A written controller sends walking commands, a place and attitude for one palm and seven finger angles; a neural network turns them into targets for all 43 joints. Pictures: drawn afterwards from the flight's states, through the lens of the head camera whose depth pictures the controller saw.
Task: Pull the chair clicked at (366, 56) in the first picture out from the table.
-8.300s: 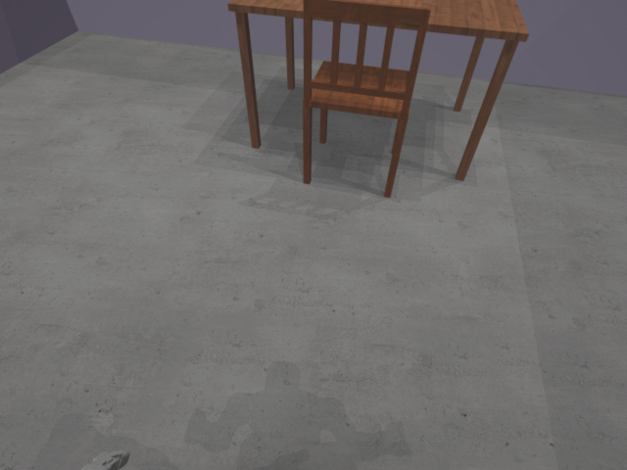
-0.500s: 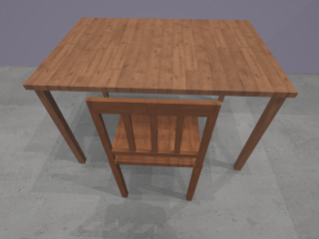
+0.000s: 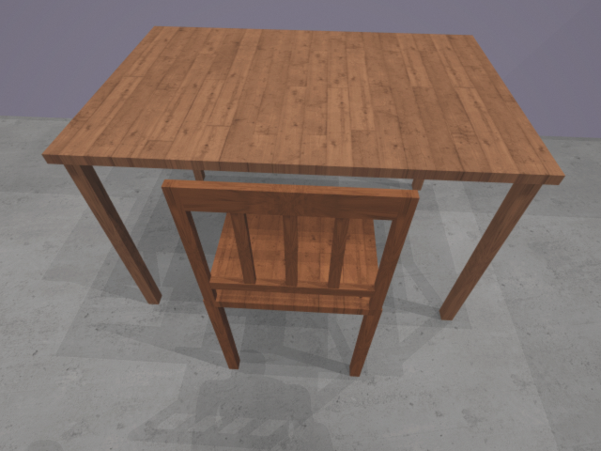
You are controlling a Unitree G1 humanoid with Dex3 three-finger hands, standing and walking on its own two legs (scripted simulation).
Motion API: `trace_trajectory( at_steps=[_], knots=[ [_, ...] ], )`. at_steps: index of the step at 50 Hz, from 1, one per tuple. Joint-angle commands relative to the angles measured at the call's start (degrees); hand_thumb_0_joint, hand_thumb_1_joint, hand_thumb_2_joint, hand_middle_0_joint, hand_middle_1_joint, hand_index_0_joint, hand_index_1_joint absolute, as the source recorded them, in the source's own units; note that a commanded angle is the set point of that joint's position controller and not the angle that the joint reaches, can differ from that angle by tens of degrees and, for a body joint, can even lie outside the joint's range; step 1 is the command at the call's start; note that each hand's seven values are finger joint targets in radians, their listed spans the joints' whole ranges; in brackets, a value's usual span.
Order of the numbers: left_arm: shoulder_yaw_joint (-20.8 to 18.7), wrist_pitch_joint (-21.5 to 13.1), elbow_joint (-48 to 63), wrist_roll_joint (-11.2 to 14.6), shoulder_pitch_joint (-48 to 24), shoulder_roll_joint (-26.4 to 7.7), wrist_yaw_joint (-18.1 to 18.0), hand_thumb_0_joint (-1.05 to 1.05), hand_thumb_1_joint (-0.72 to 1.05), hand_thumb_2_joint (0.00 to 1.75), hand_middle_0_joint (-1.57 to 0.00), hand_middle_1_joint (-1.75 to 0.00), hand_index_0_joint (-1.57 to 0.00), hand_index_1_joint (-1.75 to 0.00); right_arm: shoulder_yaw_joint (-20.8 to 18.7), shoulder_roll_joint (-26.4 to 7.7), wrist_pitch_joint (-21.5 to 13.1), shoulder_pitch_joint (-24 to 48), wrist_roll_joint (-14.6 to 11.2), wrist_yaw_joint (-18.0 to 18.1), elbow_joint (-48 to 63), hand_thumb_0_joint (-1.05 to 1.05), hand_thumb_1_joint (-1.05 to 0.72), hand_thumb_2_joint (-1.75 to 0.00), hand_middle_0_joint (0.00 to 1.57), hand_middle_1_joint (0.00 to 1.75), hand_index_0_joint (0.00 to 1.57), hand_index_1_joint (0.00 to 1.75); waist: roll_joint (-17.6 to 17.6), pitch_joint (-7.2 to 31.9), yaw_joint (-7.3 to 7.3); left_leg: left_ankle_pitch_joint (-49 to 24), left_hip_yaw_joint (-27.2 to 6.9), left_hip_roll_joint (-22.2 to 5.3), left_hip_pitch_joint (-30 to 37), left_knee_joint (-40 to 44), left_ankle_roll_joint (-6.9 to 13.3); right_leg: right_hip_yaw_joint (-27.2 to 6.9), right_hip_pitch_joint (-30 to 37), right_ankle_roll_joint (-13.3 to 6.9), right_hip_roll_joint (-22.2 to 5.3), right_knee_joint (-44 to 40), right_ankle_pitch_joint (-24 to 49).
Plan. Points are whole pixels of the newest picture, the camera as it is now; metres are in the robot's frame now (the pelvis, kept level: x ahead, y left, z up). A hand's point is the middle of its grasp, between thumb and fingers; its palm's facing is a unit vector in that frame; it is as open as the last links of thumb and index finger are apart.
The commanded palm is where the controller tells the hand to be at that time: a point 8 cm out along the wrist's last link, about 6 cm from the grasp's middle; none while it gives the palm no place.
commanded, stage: look again from close up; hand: left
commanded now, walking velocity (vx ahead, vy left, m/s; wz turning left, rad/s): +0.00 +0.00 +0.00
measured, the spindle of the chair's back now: (290, 251) +0.51 +0.06 -0.12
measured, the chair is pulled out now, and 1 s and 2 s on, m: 0.00 0.00 0.00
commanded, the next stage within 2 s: shuffle to correct the standing spot in 0.30 s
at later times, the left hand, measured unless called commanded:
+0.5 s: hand out of the picture -0.02 +0.15 -0.18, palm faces +0.08 -0.99 -0.15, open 7.4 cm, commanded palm none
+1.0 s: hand out of the picture +0.04 +0.22 -0.19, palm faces +0.12 -0.98 -0.18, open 7.4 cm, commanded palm none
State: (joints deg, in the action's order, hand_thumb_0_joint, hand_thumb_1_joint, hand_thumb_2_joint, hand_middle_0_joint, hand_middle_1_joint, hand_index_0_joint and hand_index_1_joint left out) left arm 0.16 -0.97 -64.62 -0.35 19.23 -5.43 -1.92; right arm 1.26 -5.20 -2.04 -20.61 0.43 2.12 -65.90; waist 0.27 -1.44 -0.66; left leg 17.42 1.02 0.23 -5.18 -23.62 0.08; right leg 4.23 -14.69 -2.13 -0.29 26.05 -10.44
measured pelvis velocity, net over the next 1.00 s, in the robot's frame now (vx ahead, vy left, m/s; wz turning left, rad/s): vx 0.05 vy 0.05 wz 0.03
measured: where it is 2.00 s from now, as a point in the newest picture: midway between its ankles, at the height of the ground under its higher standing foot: outside the picture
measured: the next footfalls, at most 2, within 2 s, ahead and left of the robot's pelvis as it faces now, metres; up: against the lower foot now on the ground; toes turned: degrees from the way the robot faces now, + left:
none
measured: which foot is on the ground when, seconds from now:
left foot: down 0.00-1.00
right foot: down 0.00-1.00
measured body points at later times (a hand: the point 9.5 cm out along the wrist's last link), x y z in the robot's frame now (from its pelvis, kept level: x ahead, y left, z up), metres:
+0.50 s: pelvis +0.00 +0.00 +0.00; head +0.01 +0.00 +0.45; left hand -0.03 +0.20 -0.16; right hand -0.03 -0.19 -0.17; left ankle -0.05 +0.12 -0.74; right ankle +0.04 -0.10 -0.74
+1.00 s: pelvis +0.05 +0.05 -0.01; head +0.07 +0.06 +0.44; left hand +0.04 +0.27 -0.18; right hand +0.02 -0.15 -0.17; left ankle +0.01 +0.14 -0.74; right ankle +0.04 -0.09 -0.74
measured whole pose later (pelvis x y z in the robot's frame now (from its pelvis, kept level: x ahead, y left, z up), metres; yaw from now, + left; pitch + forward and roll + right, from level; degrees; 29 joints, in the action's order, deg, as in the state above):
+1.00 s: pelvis +0.05 +0.05 -0.01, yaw +2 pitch -1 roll +0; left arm -2.1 -0.7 -61.4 -0.8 17.3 -7.8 -2.8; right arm 0.7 -5.0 -2.2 -21.1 0.5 2.5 -63.9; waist -1.5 -2.9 -1.1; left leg 17.7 3.0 1.8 -10.2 -31.7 1.8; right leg 3.7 -14.4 0.8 -4.6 35.9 -20.1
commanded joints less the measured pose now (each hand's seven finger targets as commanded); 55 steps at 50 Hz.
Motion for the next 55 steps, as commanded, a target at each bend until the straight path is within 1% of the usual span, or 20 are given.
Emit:
trace_trajectory(
  at_steps=[1,21,26,30,34,36,37,39,41,42,43,44,45,46,47,48,49,51,53,55],
  knots=[
    [-0.94,-0.82,0.89,-0.22,4.86,-4.35,-0.27,0.0,0.9,0.9,-0.2,-0.3,-0.2,-0.3,-0.47,-3.88,-0.29,-5.87,0.01,0.49,0.19,0.0,-0.9,-0.9,0.2,0.3,0.2,0.3,-0.13,-4.9,0.07,-6.47,-3.92,-4.71,-8.9,5.53,1.7,-7.23,4.25,-0.88,-5.41,-4.46,3.11],
    [-1.13,-0.89,1.06,-0.3,5.39,-4.49,-0.29,0.0,0.9,0.9,-0.2,-0.3,-0.2,-0.3,-0.54,-3.61,-0.13,-5.87,0.1,0.51,0.09,0.0,-0.9,-0.9,0.2,0.3,0.2,0.3,-0.7,-4.29,-0.22,-5.82,-3.41,-4.18,-8.65,4.56,1.75,-7.46,5.01,-1.05,-5.75,-4.98,1.86],
    [-2.5,-0.21,2.13,-0.78,5.7,-6.87,-0.27,0.0,0.9,0.9,-0.2,-0.3,-0.2,-0.3,-0.86,-3.57,1.34,-6.95,0.69,0.06,0.78,0.0,-0.9,-0.9,0.2,0.3,0.2,0.3,-3.85,-6.88,-0.69,5.72,-0.54,-0.79,-12.84,0.11,1.65,-12.79,2.36,-3.07,-8.54,-9.52,-19.13],
    [-3.81,-0.03,3.35,-0.97,5.41,-8.53,-0.52,0.0,0.9,0.9,-0.2,-0.3,-0.2,-0.3,-1.09,-2.77,1.58,-7.93,0.75,-0.14,1.47,0.0,-0.9,-0.9,0.2,0.3,0.2,0.3,-7.99,-5.75,-0.24,5.52,0.97,-0.21,-10.97,-3.8,1.62,-17.08,-0.63,-5.57,-12.53,-13.46,-25.4],
    [-3.64,0.0,4.93,-0.84,2.73,-6.55,-0.23,0.0,0.9,0.9,-0.2,-0.3,-0.2,-0.3,-0.82,-3.15,0.34,-10.91,0.98,-0.19,0.7,0.0,-0.9,-0.9,0.2,0.3,0.2,0.3,1.76,-5.62,0.74,1.77,-2.38,-2.59,-6.6,4.83,2.56,-8.84,-4.08,-3.94,-7.21,-2.24,-14.85],
    [-2.86,0.01,6.04,-1.2,0.98,-3.95,0.14,0.0,0.9,0.9,-0.2,-0.3,-0.2,-0.3,-1.15,-6.02,-0.16,-11.56,0.83,0.24,0.72,0.0,-0.9,-0.9,0.2,0.3,0.2,0.3,12.37,-7.02,1.04,-4.38,-10.74,-9.37,-7.7,9.25,5.96,-0.22,-5.25,-1.47,-1.55,7.6,-9.52],
    [-2.56,-0.2,6.21,-1.52,0.36,-3.49,0.13,0.0,0.9,0.9,-0.2,-0.3,-0.2,-0.3,-0.98,-6.06,-0.31,-10.46,0.76,0.58,1.11,0.0,-0.9,-0.9,0.2,0.3,0.2,0.3,12.29,-7.71,0.52,-13.97,-12.12,-10.66,-6.43,8.42,7.62,1.03,-6.51,-1.13,-1.03,9.76,-9.74],
    [-2.37,-0.68,5.4,-1.21,1.73,-3.13,0.2,0.0,0.9,0.9,-0.2,-0.3,-0.2,-0.3,-0.64,-6.31,-0.56,-9.65,0.72,0.96,1.82,0.0,-0.9,-0.9,0.2,0.3,0.2,0.3,8.11,-5.85,-0.42,-30.26,-9.7,-9.99,-3.11,3.29,8.46,0.47,-5.22,-1.44,-1.71,8.76,-10.8],
    [-2.9,-1.29,3.75,-0.86,6.45,-4.27,0.17,0.0,0.9,0.9,-0.2,-0.3,-0.2,-0.3,-0.7,-6.96,-0.88,-7.91,0.4,1.01,2.68,0.0,-0.9,-0.9,0.2,0.3,0.2,0.3,3.13,-2.85,-2.73,-33.53,-6.05,-6.78,-7.21,-3.85,6.31,-3.2,4.9,-2.82,-4.07,4.83,2.25],
    [-3.55,-1.77,2.39,-0.85,10.73,-6.49,-0.09,0.0,0.9,0.9,-0.2,-0.3,-0.2,-0.3,-0.86,-6.65,-1.26,-6.78,0.18,0.99,3.8,0.0,-0.9,-0.9,0.2,0.3,0.2,0.3,-2.15,-0.03,-4.11,-27.58,-2.69,-3.35,-13.5,-10.11,4.09,-9.31,13.38,-5.12,-8.62,4.26,14.76],
    [-4.14,-1.83,0.93,-0.81,13.73,-9.57,-0.4,0.0,0.9,0.9,-0.2,-0.3,-0.2,-0.3,-0.94,-5.24,-1.31,-6.1,0.08,0.68,4.71,0.0,-0.9,-0.9,0.2,0.3,0.2,0.3,-10.09,1.4,-4.45,-9.97,0.84,0.53,-20.97,-15.95,1.67,-16.81,19.93,-8.29,-16.17,0.69,24.23],
    [-4.34,-1.71,0.28,-0.76,13.54,-10.25,-0.81,0.0,0.9,0.9,-0.2,-0.3,-0.2,-0.3,-1.15,-4.3,-0.51,-3.85,0.01,0.83,5.26,0.0,-0.9,-0.9,0.2,0.3,0.2,0.3,-16.53,-0.22,-4.18,12.27,0.92,0.6,-23.49,-19.98,0.32,-20.89,19.11,-12.33,-21.94,-2.54,32.19],
    [-4.13,-1.3,0.84,-1.1,10.99,-9.51,-1.17,0.0,0.9,0.9,-0.2,-0.3,-0.2,-0.3,-1.4,-4.04,0.24,-3.31,-0.19,1.14,5.44,0.0,-0.9,-0.9,0.2,0.3,0.2,0.3,-15.69,-1.87,-3.05,16.28,-1.33,-1.49,-21.79,-19.89,0.39,-19.85,14.64,-13.66,-22.66,-2.16,33.75],
    [-3.65,-0.67,2.18,-1.34,6.07,-8.33,-1.37,0.0,0.9,0.9,-0.2,-0.3,-0.2,-0.3,-1.27,-2.67,0.28,-4.25,-0.33,0.89,4.73,0.0,-0.9,-0.9,0.2,0.3,0.2,0.3,-12.49,-3.35,-0.72,13.33,-3.41,-3.05,-16.03,-11.42,0.7,-14.7,7.86,-11.02,-20.14,0.08,31.29],
    [-3.16,-0.1,3.54,-1.03,0.86,-7.16,-1.32,0.0,0.9,0.9,-0.2,-0.3,-0.2,-0.3,-1.05,-1.45,0.04,-8.18,-0.27,0.41,2.67,0.0,-0.9,-0.9,0.2,0.3,0.2,0.3,-9.24,-3.83,2.28,0.22,-2.55,-3.25,-6.54,4.02,0.85,-7.64,1.22,-6.05,-14.49,4.79,23.44],
    [-2.44,0.31,5.11,-0.37,-0.28,-4.53,-1.01,0.0,0.9,0.9,-0.2,-0.3,-0.2,-0.3,-1.35,-4.07,-1.31,-11.16,0.39,0.6,0.98,0.0,-0.9,-0.9,0.2,0.3,0.2,0.3,2.03,-3.79,1.92,-21.95,-8.18,-6.59,-3.54,6.98,1.49,-2.55,-1.42,-1.08,-5.84,11.85,11.41],
    [-2.03,0.67,5.49,0.11,0.36,-3.18,-1.03,0.0,0.9,0.9,-0.2,-0.3,-0.2,-0.3,-1.53,-6.58,-1.47,-10.98,0.47,1.42,0.52,0.0,-0.9,-0.9,0.2,0.3,0.2,0.3,10.72,-2.81,1.07,-44.35,-13.44,-13.02,-0.55,5.96,3.34,-0.32,-5.58,1.99,-2.12,13.67,-10.53],
    [-2.36,1.68,4.96,-0.41,1.17,-4.25,-1.28,0.0,0.9,0.9,-0.2,-0.3,-0.2,-0.3,-1.77,-6.79,-0.48,-6.5,0.64,1.2,1.77,0.0,-0.9,-0.9,0.2,0.3,0.2,0.3,7.55,-2.34,0.39,-41.73,-11.59,-15.58,-2.57,5.23,8.64,-3.25,-4.4,1.77,-2.76,19.32,-21.17],
    [-2.17,1.85,4.29,-0.73,0.2,-4.07,-0.98,0.0,0.9,0.9,-0.2,-0.3,-0.2,-0.3,-1.39,-5.76,-0.53,-3.22,0.55,1.48,2.33,0.0,-0.9,-0.9,0.2,0.3,0.2,0.3,6.47,-6.74,-0.3,-45.34,-11.07,-14.46,-5.65,5.37,9.29,-4.12,-4.3,1.93,-3.88,17.48,-17.33],
    [-1.95,1.28,3.82,-0.45,1.48,-4.09,-0.66,0.0,0.9,0.9,-0.2,-0.3,-0.2,-0.3,-1.51,-6.42,-0.42,-2.18,0.36,1.46,2.27,0.0,-0.9,-0.9,0.2,0.3,0.2,0.3,2.82,-6.08,-0.63,-50.68,-8.24,-12.97,-1.55,2.23,8.24,-3.34,-3.03,1.92,-3.72,9.37,-11.58]
  ],
)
